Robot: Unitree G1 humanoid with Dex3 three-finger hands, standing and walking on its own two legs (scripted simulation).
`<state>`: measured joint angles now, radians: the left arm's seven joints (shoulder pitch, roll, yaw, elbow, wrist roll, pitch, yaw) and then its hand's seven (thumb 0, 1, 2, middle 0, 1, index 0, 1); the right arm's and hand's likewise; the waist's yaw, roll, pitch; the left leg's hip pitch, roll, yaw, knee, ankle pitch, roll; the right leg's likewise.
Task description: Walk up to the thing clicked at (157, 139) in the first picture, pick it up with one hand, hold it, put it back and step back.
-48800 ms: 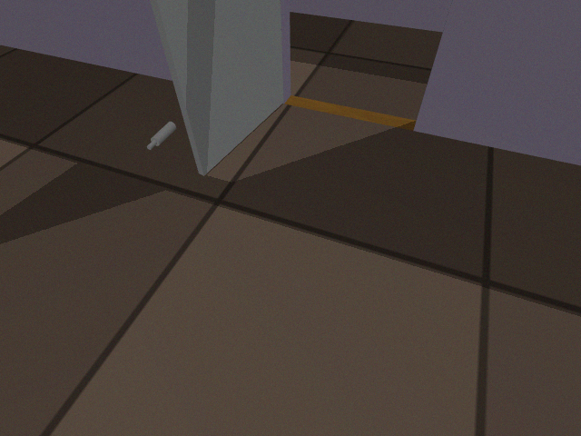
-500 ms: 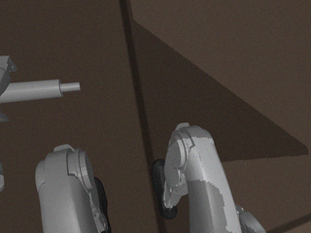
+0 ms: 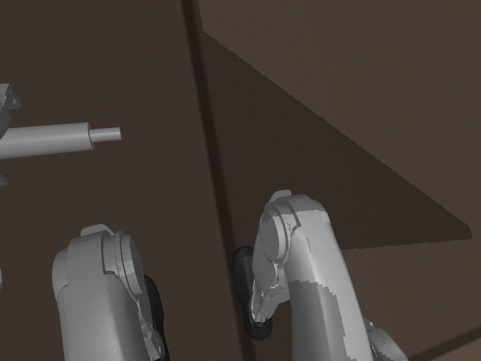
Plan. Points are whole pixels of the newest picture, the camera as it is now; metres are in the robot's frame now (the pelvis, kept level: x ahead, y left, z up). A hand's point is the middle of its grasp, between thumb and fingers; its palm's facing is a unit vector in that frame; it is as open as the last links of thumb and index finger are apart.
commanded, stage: rise first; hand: left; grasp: from above
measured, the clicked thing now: (59, 138) +0.50 +0.28 -0.29
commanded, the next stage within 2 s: approach in 0.12 s
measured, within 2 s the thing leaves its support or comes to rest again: neither
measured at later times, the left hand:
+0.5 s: hand (25, 127) +0.48 +0.30 -0.17, palm faces -0.45 -0.04 -0.89, open 14.0 cm
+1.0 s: hand (11, 149) +0.45 +0.32 -0.19, palm faces -0.54 -0.10 -0.83, open 14.0 cm
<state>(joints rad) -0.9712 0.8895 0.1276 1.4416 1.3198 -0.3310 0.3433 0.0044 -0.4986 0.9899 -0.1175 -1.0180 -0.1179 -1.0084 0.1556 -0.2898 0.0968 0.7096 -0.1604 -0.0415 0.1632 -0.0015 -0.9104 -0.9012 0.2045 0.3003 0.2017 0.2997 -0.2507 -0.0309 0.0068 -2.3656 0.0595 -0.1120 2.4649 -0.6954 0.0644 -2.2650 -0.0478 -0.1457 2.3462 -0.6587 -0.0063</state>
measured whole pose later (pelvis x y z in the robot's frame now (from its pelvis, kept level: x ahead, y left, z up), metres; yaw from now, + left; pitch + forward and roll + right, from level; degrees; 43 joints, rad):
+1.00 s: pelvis -0.01 -0.01 +0.00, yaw +0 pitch +31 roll -10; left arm -1.02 0.92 0.10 1.48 1.25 -0.30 0.26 0.00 -0.51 0.99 -0.07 -1.05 -0.09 -1.02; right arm 0.18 -0.32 0.14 0.68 -0.17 -0.07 0.14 0.00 -0.90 -0.89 0.21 0.30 0.20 0.30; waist -0.29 -0.05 0.07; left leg -2.37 0.06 -0.13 2.46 -0.67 0.05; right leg -2.27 -0.04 -0.16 2.34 -0.62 -0.02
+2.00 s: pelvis +0.00 +0.00 -0.02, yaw -4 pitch +29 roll -14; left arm -1.05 1.02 0.12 1.69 1.38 -0.31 0.54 0.00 -0.47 0.97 -0.08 -1.01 -0.09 -0.99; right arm 0.14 -0.33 0.27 0.63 -0.25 -0.17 0.22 0.00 -0.90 -0.90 0.20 0.30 0.20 0.30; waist -0.38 -0.13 0.12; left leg -2.37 0.06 -0.20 2.57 -0.73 0.06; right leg -2.24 -0.01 -0.21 2.38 -0.66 0.01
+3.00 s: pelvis +0.00 +0.01 -0.02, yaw -6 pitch +28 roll -16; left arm -1.09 1.06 0.08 1.73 1.33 -0.26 0.57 0.00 -0.26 0.92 -0.18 -1.06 -0.22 -1.01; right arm 0.10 -0.35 0.33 0.61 -0.26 -0.23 0.25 0.00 -0.90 -0.90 0.20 0.30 0.20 0.30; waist -0.39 -0.14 0.17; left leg -2.37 0.07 -0.23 2.57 -0.73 0.06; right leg -2.24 0.00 -0.23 2.37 -0.64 0.02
